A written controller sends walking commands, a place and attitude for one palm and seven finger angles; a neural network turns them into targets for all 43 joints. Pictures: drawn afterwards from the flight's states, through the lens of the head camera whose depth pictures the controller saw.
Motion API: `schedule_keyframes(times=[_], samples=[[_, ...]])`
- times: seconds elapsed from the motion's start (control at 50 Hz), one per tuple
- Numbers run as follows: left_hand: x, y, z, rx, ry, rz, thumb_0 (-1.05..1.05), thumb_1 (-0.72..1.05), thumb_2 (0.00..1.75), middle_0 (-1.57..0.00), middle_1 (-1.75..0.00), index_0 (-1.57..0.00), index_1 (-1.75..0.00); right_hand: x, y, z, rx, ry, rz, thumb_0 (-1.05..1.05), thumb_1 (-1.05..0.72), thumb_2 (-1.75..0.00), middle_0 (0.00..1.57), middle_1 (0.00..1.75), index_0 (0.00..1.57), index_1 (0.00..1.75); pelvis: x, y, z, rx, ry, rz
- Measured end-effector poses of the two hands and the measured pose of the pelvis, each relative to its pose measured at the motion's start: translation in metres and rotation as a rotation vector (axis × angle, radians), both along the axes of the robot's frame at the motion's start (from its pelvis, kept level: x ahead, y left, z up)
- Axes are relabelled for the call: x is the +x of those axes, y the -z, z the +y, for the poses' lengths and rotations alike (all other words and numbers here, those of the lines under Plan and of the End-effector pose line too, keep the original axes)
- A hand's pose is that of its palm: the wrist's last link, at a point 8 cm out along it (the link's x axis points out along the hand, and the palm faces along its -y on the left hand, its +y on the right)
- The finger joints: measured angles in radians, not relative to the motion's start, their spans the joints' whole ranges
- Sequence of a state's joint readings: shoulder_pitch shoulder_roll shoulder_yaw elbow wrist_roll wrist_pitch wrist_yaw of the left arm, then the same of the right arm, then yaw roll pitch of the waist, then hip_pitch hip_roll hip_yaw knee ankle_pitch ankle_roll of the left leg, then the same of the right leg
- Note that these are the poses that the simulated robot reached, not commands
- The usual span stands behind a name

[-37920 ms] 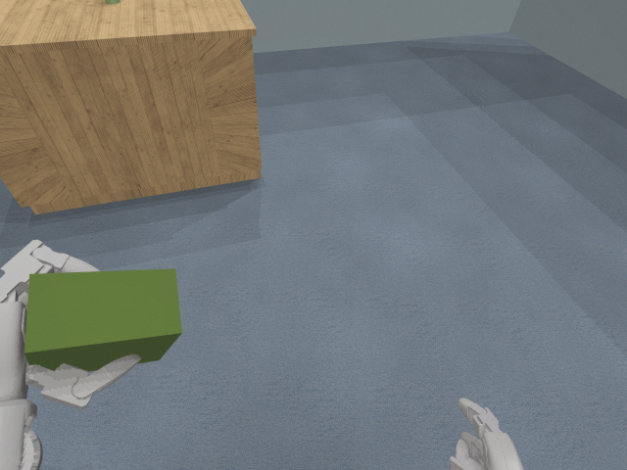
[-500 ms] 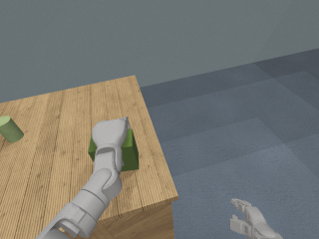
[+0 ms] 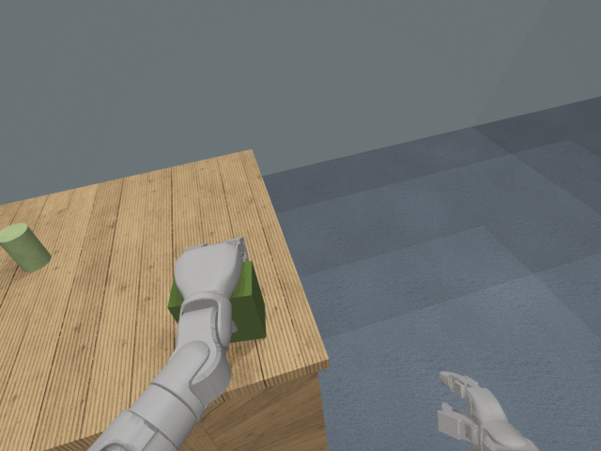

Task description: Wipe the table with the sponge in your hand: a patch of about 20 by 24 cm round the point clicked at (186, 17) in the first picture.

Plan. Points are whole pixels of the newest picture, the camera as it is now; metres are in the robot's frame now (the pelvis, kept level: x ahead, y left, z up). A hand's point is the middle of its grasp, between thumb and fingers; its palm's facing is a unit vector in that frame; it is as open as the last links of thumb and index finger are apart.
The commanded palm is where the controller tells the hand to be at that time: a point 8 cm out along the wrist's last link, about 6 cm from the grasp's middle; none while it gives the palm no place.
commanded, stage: wipe back along the third lane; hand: left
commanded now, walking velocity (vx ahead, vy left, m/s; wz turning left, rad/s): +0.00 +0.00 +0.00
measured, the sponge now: (224, 312) +0.32 +0.16 +0.02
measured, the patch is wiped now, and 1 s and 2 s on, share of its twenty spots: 1.00 1.00 1.00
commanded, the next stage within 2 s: slide back across to the middle lane in 0.02 s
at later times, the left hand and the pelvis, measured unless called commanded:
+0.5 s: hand (210, 301) +0.30 +0.16 +0.08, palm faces +0.06 -0.19 -0.98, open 10.5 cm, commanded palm +0.25 +0.18 +0.13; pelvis +0.01 -0.01 +0.00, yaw -1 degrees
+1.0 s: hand (168, 321) +0.27 +0.22 +0.07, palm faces -0.01 -0.10 -0.99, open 10.4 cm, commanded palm +0.25 +0.23 +0.13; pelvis +0.00 -0.01 +0.00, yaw +0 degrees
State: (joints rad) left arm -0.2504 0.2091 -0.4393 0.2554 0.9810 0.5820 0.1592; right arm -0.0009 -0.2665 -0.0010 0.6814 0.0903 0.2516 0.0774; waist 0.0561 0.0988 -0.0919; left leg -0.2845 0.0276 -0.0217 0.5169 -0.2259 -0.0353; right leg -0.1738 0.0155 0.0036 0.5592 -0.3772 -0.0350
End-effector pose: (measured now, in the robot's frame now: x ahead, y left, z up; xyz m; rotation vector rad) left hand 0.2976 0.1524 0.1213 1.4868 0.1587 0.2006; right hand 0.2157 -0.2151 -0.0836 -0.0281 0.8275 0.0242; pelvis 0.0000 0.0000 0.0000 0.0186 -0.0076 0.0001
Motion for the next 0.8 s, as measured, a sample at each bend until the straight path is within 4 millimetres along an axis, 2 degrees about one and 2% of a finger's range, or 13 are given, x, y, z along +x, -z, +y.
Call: schedule_keyframes(times=[0.14,0.26,0.54,0.8], samples=[[-0.010,0.001,-0.005,-0.007,0.015,-0.006,0.00,-0.50,1.04,-0.63,-1.37,-0.67,-1.35,0.007,-0.003,0.005,0.020,-0.017,-0.024,0.01,-0.90,-0.90,0.19,0.30,0.19,0.30,0.001,0.000,-0.001,0.002,0.002,-0.009],[-0.010,0.001,-0.001,-0.038,0.010,0.003,0.00,-0.50,1.04,-0.63,-1.37,-0.67,-1.34,0.014,-0.006,0.007,0.016,-0.025,-0.038,0.01,-0.90,-0.90,0.19,0.30,0.19,0.30,0.002,0.000,-0.003,0.004,0.008,-0.011],[-0.028,-0.009,0.018,-0.124,0.002,-0.020,0.00,-0.52,1.04,-0.66,-1.34,-0.70,-1.32,0.021,-0.014,-0.003,-0.026,-0.009,-0.074,0.01,-0.90,-0.90,0.20,0.30,0.19,0.30,0.008,-0.002,-0.007,0.005,0.023,-0.023],[-0.051,-0.008,0.047,-0.095,-0.063,-0.004,0.00,-0.52,1.04,-0.67,-1.33,-0.70,-1.31,0.011,-0.011,-0.013,-0.066,0.012,-0.074,0.01,-0.90,-0.90,0.20,0.30,0.19,0.30,0.004,-0.002,-0.009,0.002,0.024,-0.032]])
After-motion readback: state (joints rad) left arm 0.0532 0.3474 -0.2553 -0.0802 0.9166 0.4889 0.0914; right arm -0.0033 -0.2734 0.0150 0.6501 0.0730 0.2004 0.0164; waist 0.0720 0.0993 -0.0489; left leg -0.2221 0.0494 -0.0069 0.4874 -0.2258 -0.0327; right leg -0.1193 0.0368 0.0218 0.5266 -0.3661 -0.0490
